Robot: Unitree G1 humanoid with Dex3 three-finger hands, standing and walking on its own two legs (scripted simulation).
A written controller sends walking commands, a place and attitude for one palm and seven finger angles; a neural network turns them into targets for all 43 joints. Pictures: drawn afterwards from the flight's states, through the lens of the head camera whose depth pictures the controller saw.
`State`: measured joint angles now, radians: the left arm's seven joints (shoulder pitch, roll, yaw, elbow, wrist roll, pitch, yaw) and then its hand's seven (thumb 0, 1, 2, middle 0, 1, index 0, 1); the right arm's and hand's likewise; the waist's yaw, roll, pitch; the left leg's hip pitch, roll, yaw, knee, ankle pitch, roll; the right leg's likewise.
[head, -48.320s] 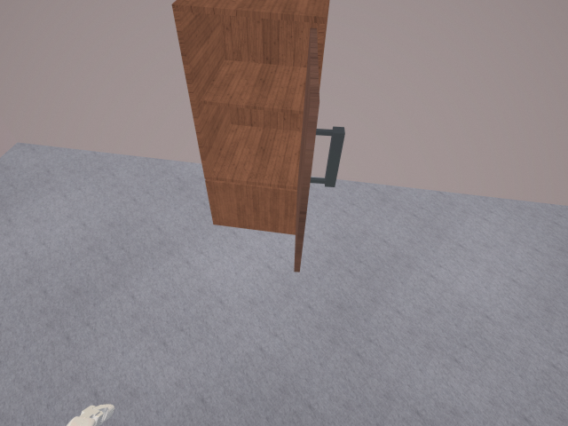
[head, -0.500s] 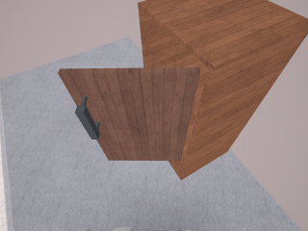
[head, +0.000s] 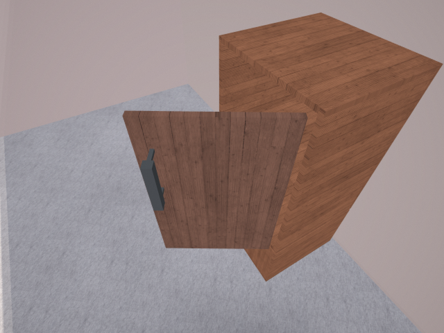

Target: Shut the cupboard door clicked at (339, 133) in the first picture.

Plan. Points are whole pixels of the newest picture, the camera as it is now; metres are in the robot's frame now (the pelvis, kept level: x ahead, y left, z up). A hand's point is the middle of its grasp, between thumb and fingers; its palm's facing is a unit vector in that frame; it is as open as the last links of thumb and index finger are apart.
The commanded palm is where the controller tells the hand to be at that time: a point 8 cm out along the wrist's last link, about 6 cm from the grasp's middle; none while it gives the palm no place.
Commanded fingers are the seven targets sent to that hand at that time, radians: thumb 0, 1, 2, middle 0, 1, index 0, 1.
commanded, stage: come to a stop and stand still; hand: left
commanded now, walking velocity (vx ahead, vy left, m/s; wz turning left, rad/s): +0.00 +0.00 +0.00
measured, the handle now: (155, 180) +0.45 +0.20 -0.02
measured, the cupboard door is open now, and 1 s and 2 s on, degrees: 59 59 59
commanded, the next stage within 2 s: look again from close up in 0.26 s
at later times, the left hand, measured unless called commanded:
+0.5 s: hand out of the picture +0.04 +0.18 -0.17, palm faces -0.01 -0.98 -0.21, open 7.3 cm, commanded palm none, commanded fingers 0.00 0.90 0.90 -0.20 -0.30 -0.20 -0.30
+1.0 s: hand out of the picture +0.06 +0.19 -0.14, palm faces +0.16 -0.96 -0.22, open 7.3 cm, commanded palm +0.11 +0.21 -0.06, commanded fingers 0.00 0.90 0.90 -0.27 -0.38 -0.27 -0.38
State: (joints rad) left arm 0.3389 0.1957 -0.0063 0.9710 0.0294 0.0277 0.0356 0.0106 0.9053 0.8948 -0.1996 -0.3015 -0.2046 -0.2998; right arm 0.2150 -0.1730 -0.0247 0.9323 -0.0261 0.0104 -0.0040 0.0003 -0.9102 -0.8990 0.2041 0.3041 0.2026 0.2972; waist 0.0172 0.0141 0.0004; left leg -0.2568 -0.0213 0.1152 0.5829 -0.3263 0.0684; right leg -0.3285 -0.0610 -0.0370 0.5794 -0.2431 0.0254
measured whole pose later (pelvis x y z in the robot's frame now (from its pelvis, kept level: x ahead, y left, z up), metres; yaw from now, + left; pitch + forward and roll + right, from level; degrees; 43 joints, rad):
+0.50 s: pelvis +0.01 +0.00 +0.01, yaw -1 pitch -2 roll +0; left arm 0.27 0.17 -0.02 1.03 0.02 0.01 0.04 0.01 0.92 0.89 -0.20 -0.30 -0.21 -0.30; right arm 0.24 -0.16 -0.01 1.10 -0.02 -0.01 -0.01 0.00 -0.91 -0.90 0.20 0.30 0.20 0.30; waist 0.00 -0.01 0.04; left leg -0.16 -0.03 0.13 0.47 -0.29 0.06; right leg -0.25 -0.06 -0.02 0.50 -0.22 0.03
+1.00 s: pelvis +0.00 +0.00 +0.01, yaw +0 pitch -2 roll +1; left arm 0.46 0.19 0.03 0.56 -0.06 0.09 0.08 0.03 0.93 0.89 -0.21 -0.30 -0.21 -0.30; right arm 0.34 -0.15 0.02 1.01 0.02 -0.14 -0.07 0.01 -0.92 -0.90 0.21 0.30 0.20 0.30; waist 0.00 -0.04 0.04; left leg -0.17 -0.04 0.11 0.49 -0.28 0.06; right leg -0.27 -0.06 -0.02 0.54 -0.24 0.01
